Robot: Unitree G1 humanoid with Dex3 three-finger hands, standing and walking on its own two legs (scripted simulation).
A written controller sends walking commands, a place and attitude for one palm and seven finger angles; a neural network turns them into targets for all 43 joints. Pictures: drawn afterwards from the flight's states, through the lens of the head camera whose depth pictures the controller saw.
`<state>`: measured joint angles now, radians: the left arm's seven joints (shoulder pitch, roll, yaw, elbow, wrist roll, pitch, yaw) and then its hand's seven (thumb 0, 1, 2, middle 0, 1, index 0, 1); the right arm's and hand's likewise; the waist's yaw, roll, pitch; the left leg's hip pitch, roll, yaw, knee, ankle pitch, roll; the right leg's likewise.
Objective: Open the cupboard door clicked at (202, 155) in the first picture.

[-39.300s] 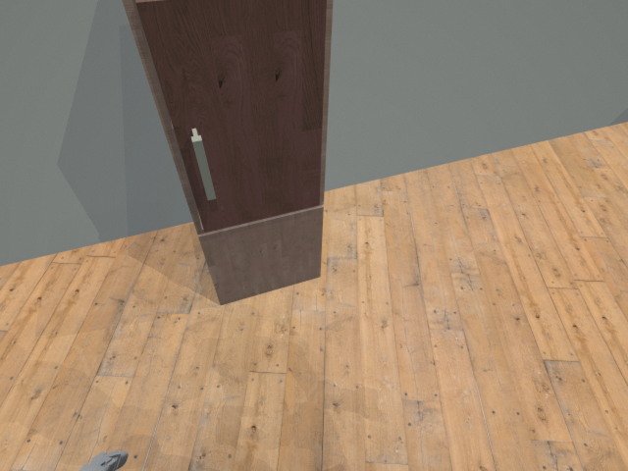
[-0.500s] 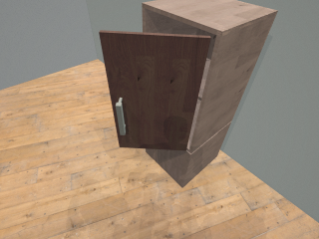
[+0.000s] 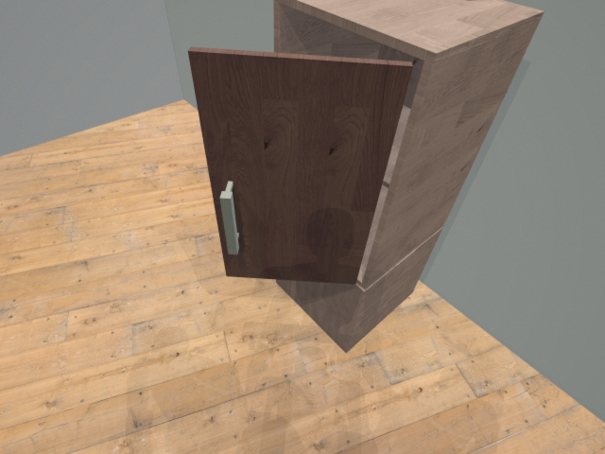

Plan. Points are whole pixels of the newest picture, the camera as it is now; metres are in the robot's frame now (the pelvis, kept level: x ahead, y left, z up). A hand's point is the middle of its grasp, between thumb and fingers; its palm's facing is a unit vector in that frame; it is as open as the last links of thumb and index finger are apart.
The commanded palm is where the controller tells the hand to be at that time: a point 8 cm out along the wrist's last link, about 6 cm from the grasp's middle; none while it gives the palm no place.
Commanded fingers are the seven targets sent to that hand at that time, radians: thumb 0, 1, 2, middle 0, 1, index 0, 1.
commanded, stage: shuffle to correct the standing spot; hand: left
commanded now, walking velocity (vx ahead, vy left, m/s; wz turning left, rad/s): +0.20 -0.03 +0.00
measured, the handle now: (231, 218) +0.60 +0.19 -0.09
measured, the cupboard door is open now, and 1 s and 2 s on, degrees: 46 46 46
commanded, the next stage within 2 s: come to a stop and stand still in 0.06 s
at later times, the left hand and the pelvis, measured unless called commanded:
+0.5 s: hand out of the picture +0.08 +0.17 -0.19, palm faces +0.08 -0.98 -0.20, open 7.3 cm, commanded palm none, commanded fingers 0.00 0.90 0.90 -0.20 -0.30 -0.20 -0.30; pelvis +0.07 +0.00 -0.01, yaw +1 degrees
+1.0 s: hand out of the picture +0.04 +0.20 -0.17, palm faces +0.00 -0.99 -0.16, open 7.3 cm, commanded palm none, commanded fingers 0.00 0.90 0.90 -0.20 -0.30 -0.20 -0.30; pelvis +0.01 +0.03 +0.01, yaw -1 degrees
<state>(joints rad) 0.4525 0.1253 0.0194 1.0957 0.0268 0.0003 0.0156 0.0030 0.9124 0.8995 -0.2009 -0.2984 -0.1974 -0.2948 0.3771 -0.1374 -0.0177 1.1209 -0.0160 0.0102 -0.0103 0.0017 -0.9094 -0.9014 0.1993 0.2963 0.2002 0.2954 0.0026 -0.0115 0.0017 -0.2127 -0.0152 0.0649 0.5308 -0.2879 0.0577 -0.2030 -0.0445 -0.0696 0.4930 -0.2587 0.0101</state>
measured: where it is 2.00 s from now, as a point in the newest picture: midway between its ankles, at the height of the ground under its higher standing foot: outside the picture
